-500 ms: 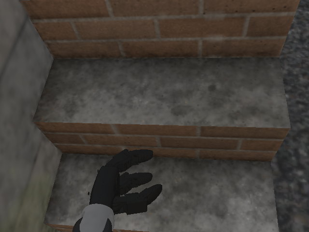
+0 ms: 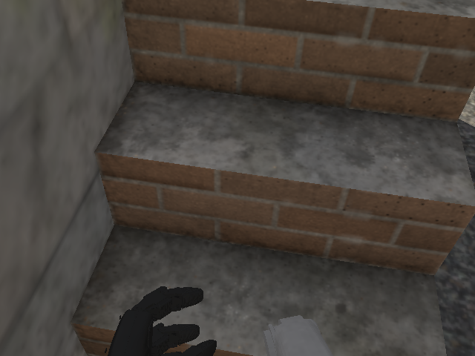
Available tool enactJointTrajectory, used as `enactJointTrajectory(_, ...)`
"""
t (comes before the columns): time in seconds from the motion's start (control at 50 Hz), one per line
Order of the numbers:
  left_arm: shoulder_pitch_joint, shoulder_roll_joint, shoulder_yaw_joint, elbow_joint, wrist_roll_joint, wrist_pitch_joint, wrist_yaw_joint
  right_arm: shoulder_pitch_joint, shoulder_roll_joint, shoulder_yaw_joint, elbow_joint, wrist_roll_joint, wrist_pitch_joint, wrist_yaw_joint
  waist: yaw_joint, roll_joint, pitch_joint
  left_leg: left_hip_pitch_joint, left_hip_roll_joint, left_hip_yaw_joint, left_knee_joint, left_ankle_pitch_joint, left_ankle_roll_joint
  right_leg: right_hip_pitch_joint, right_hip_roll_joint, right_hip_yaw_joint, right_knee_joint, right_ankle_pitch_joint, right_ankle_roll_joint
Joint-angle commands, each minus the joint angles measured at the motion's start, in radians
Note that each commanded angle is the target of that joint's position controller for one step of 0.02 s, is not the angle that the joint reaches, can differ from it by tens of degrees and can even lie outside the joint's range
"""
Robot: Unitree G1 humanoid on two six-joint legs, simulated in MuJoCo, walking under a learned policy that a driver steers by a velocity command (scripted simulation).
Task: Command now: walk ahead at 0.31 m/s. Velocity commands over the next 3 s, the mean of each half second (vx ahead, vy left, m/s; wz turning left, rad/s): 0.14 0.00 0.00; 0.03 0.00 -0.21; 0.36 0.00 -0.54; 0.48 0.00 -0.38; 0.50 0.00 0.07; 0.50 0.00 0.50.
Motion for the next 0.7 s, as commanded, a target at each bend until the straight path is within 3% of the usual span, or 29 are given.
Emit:
enactJointTrajectory(0.02, -0.162, 0.026, -0.002, -0.134, -0.023, 0.04, 0.006, -0.015, -0.137, -0.024, -0.05, 0.025, -0.026, -0.017, 0.058, -0.055, 0.196, -0.135, 0.28, -0.34, -0.48, 0.486, -0.109, -0.154, -0.097, -0.133, -0.154, -0.026, -0.037)
enactJointTrajectory(0.04, -0.179, 0.014, -0.001, -0.159, -0.03, 0.054, 0.006, -0.009, -0.126, -0.021, -0.049, 0.041, -0.012, -0.03, 0.056, 0.001, 0.129, -0.102, 0.246, -0.294, -0.507, 0.609, -0.082, -0.089, -0.125, -0.224, -0.218, -0.013, -0.055)
enactJointTrajectory(0.06, -0.213, 0.013, -0.012, -0.162, -0.049, 0.072, 0.001, 0.024, -0.192, -0.049, -0.091, 0.045, -0.006, -0.052, 0.004, 0.112, 0.048, 0.005, 0.305, -0.289, -0.641, 0.858, -0.048, 0.078, -0.159, -0.33, -0.421, -0.147, -0.082)
enactJointTrajectory(0.1, -0.274, -0.059, -0.039, -0.148, -0.042, 0.083, 0.01, 0.147, -0.161, -0.052, -0.059, 0.048, 0.028, -0.089, -0.084, 0.173, -0.018, 0.245, 0.288, -0.25, -0.59, 1.19, -0.072, 0.167, -0.146, -0.286, -0.64, -0.252, -0.116)
enactJointTrajectory(0.14, -0.04, -0.044, -0.022, -0.026, -0.046, 0.099, 0.006, 0.14, -0.154, -0.039, -0.089, 0.071, 0.025, -0.095, 0.021, 0.198, -0.201, 0.335, 0.303, -0.126, -0.502, 2.256, -0.223, 0.482, -0.009, -0.45, -0.768, -0.367, -0.158)
enactJointTrajectory(0.16, 0.006, -0.01, -0.015, -0.01, -0.051, 0.09, -0.003, 0.125, -0.174, -0.04, -0.102, 0.08, -0.002, -0.092, 0.024, 0.333, -0.218, 0.288, 0.344, -0.183, -0.44, 2.502, -0.193, 0.616, 0.024, -0.422, -0.926, -0.336, -0.167)
enactJointTrajectory(0.18, 0.036, 0.034, -0.003, 0.004, -0.033, 0.072, -0.001, 0.147, -0.163, -0.031, -0.104, 0.088, -0.019, -0.078, 0.036, 0.381, -0.276, 0.123, 0.305, -0.19, -0.318, 2.535, -0.264, 0.883, 0.005, -0.326, -1.084, -0.402, -0.227)
enactJointTrajectory(0.2, 0.141, 0.071, 0.02, 0.032, -0.024, 0.073, 0.0, 0.112, -0.179, -0.035, -0.111, 0.092, -0.031, -0.047, 0.088, 0.282, -0.386, -0.032, 0.291, -0.235, -0.165, 2.325, -0.255, 1.117, -0.013, -0.256, -1.203, -0.275, -0.26)
enactJointTrajectory(0.22, 0.327, 0.13, 0.051, 0.082, -0.016, 0.101, 0.007, -0.051, -0.272, -0.059, -0.154, 0.105, -0.055, -0.013, 0.235, 0.14, -0.457, -0.008, 0.261, -0.236, 0.123, 1.726, -0.181, 1.177, -0.048, -0.137, -1.377, -0.169, -0.267)
enactJointTrajectory(0.24, 0.285, 0.159, 0.071, 0.118, 0.006, 0.12, 0.019, -0.24, -0.26, -0.072, -0.226, 0.099, -0.057, 0.012, 0.259, -0.185, -0.422, -0.302, 0.082, -0.242, 0.8, 0.454, -0.218, 1.142, -0.336, 0.343, -1.637, 0.143, -0.451)
enactJointTrajectory(0.26, 0.265, 0.199, 0.095, 0.09, 0.042, 0.122, 0.03, -0.314, -0.19, -0.068, -0.273, 0.039, -0.038, -0.002, 0.232, 0.008, -0.42, -0.382, 0.022, -0.439, 1.289, 0.291, -0.182, 0.982, -0.415, 0.542, -1.818, 0.178, -0.483)
enactJointTrajectory(0.28, 0.183, 0.266, 0.125, 0.129, 0.025, 0.11, 0.034, -0.328, -0.09, -0.062, -0.341, 0.015, -0.007, -0.026, 0.134, 0.055, -0.263, -0.54, 0.053, -0.496, 1.45, 0.281, -0.141, 0.884, -0.437, 0.471, -1.888, -0.166, -0.407)
enactJointTrajectory(0.3, 0.133, 0.23, 0.122, 0.172, -0.005, 0.096, 0.034, -0.309, -0.044, -0.047, -0.379, -0.021, 0.032, -0.047, 0.043, 0.086, -0.054, -0.639, 0.088, -0.452, 1.457, 0.272, -0.126, 0.71, -0.409, 0.364, -1.866, -0.385, -0.286)
enactJointTrajectory(0.32, 0.09, 0.172, 0.099, 0.21, -0.004, 0.078, 0.037, -0.248, -0.016, -0.034, -0.368, -0.035, 0.056, -0.055, -0.031, 0.115, 0.087, -0.684, 0.096, -0.457, 1.414, 0.235, -0.118, 0.585, -0.36, 0.239, -1.852, -0.456, -0.195)
enactJointTrajectory(0.34, 0.05, 0.121, 0.081, 0.225, -0.004, 0.068, 0.033, -0.146, -0.018, -0.035, -0.322, -0.021, 0.074, -0.059, -0.081, 0.155, 0.131, -0.659, 0.082, -0.422, 1.347, 0.233, -0.118, 0.517, -0.326, 0.102, -1.851, -0.405, -0.142)
enactJointTrajectory(0.4, 0.065, 0.126, 0.053, 0.26, 0.017, 0.047, 0.032, -0.144, 0.032, -0.022, -0.297, 0.046, 0.085, -0.06, -0.091, 0.099, 0.138, -0.608, 0.031, -0.37, 1.185, 0.427, -0.147, 0.484, -0.276, -0.145, -1.848, -0.174, -0.139)
enactJointTrajectory(0.42, 0.065, 0.134, 0.048, 0.263, 0.006, 0.04, 0.04, -0.16, 0.044, -0.016, -0.314, 0.046, 0.086, -0.06, -0.098, 0.074, 0.126, -0.571, 0.053, -0.372, 1.037, 0.48, -0.163, 0.489, -0.26, -0.188, -1.849, -0.134, -0.121)
enactJointTrajectory(0.48, 0.077, 0.202, 0.063, 0.22, 0.021, 0.038, 0.065, -0.127, -0.048, -0.048, -0.294, 0.065, 0.081, -0.076, -0.047, 0.005, -0.001, -0.421, 0.054, -0.298, 0.807, 0.526, -0.222, 0.647, -0.268, -0.201, -1.844, 0.164, -0.182)
enactJointTrajectory(0.5, 0.022, 0.266, 0.079, 0.197, 0.029, 0.048, 0.073, -0.124, -0.073, -0.05, -0.311, 0.066, 0.087, -0.082, -0.089, -0.115, -0.056, -0.339, 0.142, -0.271, 0.512, 0.459, -0.224, 0.751, -0.264, -0.206, -1.88, 0.233, -0.145)
enactJointTrajectory(0.52, -0.025, 0.308, 0.1, 0.187, 0.037, 0.058, 0.087, -0.117, -0.089, -0.057, -0.297, 0.067, 0.083, -0.083, -0.101, -0.138, -0.092, -0.204, 0.142, -0.216, 0.301, 0.422, -0.203, 0.75, -0.246, -0.261, -1.874, 0.295, -0.127)
enactJointTrajectory(0.54, 0.0, 0.306, 0.107, 0.181, 0.029, 0.078, 0.099, -0.073, -0.114, -0.064, -0.274, 0.071, 0.08, -0.078, -0.109, -0.131, -0.102, -0.126, 0.157, -0.174, 0.044, 0.414, -0.19, 0.817, -0.239, -0.225, -1.819, 0.285, -0.12)
enactJointTrajectory(0.56, 0.018, 0.233, 0.098, 0.178, 0.016, 0.095, 0.096, 0.0, -0.15, -0.081, -0.194, 0.095, 0.066, -0.061, -0.094, -0.132, -0.107, -0.004, 0.1, -0.104, -0.159, 0.478, -0.201, 0.812, -0.216, -0.236, -1.737, 0.142, -0.098)
enactJointTrajectory(0.58, 0.099, 0.168, 0.088, 0.193, 0.0, 0.1, 0.077, -0.004, -0.172, -0.087, -0.145, 0.071, 0.063, -0.049, -0.041, -0.028, -0.081, 0.015, 0.078, -0.13, -0.274, 0.539, -0.191, 0.818, -0.161, -0.232, -1.54, -0.058, -0.052)
enactJointTrajectory(0.6, 0.225, 0.124, 0.09, 0.206, -0.028, 0.118, 0.037, -0.079, -0.173, -0.068, -0.182, 0.022, 0.063, -0.037, 0.031, 0.214, -0.086, -0.006, 0.289, -0.485, -0.275, 0.75, -0.095, 0.715, -0.093, -0.208, -1.151, -0.281, 0.038)
enactJointTrajectory(0.62, 0.437, 0.078, 0.098, 0.234, -0.021, 0.13, 0.018, -0.162, -0.175, -0.046, -0.235, 0.025, 0.06, -0.028, 0.139, 0.211, -0.179, -0.017, 0.402, -0.622, -0.21, 1.024, 0.017, 0.752, -0.1, -0.054, -0.879, -0.297, 0.102)
enactJointTrajectory(0.64, 0.502, 0.114, 0.123, 0.217, -0.015, 0.15, 0.024, -0.245, -0.245, -0.068, -0.306, 0.027, 0.066, -0.048, 0.146, 0.29, -0.259, -0.066, 0.514, -0.854, -0.365, 0.576, 0.121, 0.717, -0.099, -0.017, -0.748, -0.24, 0.139)
enactJointTrajectory(0.66, 0.342, 0.145, 0.135, 0.166, 0.005, 0.155, 0.03, -0.351, -0.235, -0.07, -0.323, 0.023, 0.071, -0.062, 0.14, 0.225, -0.144, -0.175, 0.507, -0.892, -0.462, 0.028, 0.128, 0.611, -0.121, -0.032, -0.669, -0.152, 0.132)
enactJointTrajectory(0.68, 0.258, 0.125, 0.126, 0.091, 0.025, 0.181, 0.05, -0.452, -0.248, -0.068, -0.338, 0.025, 0.067, -0.075, 0.181, 0.296, -0.031, -0.27, 0.416, -0.789, -0.408, -0.185, 0.073, 0.563, -0.136, 0.005, -0.795, -0.114, 0.108)
enactJointTrajectory(0.7, 0.226, 0.168, 0.126, 0.076, 0.022, 0.191, 0.061, -0.455, -0.213, -0.056, -0.351, 0.029, 0.066, -0.077, 0.153, 0.249, -0.013, -0.267, 0.387, -0.71, -0.394, -0.172, 0.034, 0.587, -0.12, -0.01, -0.94, -0.144, 0.101)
